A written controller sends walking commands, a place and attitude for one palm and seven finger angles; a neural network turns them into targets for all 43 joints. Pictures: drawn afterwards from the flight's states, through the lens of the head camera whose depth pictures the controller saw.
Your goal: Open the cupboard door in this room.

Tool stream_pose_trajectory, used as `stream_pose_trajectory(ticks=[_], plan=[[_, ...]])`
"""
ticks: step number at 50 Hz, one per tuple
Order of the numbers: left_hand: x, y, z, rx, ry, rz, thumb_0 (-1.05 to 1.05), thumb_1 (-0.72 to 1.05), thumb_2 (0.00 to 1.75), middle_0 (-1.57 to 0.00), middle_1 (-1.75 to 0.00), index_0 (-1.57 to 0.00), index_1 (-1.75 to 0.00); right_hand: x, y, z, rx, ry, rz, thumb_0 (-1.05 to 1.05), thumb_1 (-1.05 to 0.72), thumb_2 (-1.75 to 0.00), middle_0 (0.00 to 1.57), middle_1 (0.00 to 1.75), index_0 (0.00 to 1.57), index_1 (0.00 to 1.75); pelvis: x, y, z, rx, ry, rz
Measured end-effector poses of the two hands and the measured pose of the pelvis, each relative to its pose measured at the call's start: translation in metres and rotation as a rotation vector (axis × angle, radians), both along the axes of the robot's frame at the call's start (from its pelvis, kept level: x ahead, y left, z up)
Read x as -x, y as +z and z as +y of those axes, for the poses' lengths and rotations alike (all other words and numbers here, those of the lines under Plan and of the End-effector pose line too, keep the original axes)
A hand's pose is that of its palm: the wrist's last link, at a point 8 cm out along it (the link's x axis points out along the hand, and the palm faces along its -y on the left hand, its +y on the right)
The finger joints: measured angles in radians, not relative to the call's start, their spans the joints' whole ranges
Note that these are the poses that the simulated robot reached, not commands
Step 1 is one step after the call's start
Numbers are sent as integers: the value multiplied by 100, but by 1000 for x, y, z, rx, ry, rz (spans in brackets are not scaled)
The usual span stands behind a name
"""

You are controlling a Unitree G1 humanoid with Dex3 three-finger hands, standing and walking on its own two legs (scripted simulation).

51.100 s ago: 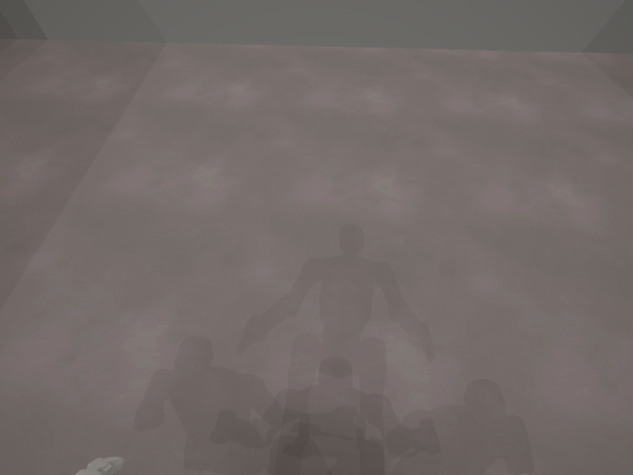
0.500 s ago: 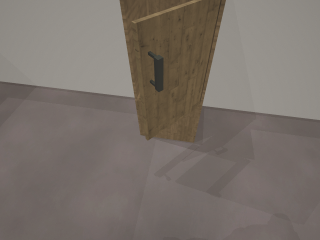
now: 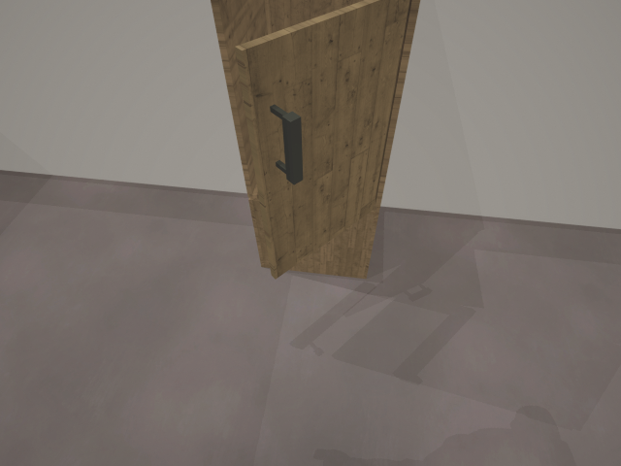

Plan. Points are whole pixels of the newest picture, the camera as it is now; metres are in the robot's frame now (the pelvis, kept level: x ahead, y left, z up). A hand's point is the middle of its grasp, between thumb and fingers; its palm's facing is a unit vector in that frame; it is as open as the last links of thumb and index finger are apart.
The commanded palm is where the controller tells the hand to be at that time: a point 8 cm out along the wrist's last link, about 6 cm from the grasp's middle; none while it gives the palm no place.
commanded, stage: walk to a spot facing it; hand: left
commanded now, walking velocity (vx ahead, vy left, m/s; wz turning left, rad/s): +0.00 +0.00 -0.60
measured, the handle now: (285, 145) +0.61 +0.09 +0.06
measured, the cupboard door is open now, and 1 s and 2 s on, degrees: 49 49 49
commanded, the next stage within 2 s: none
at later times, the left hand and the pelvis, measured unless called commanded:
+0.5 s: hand out of the picture +0.06 +0.17 -0.17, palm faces -0.19 -0.95 -0.26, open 7.3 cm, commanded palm none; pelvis -0.02 -0.02 -0.01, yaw -15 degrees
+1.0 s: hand (233, 451) +0.17 +0.14 -0.18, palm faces -0.49 -0.82 -0.29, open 7.3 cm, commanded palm none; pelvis -0.03 -0.01 -0.02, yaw -31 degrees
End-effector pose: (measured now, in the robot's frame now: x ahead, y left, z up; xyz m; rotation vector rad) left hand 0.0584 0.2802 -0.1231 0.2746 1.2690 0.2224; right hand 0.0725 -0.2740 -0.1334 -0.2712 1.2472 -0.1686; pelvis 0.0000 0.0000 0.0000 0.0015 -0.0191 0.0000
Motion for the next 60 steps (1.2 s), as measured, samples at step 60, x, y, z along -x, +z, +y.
stream_pose_trajectory(ticks=[60], plan=[[-158,-23,-148,135,-691,-35,0,91,90,-20,-30,-20,-30,233,2,25,28,-673,51,0,-91,-90,20,30,20,30,23,-14,-14,9,-658,45]])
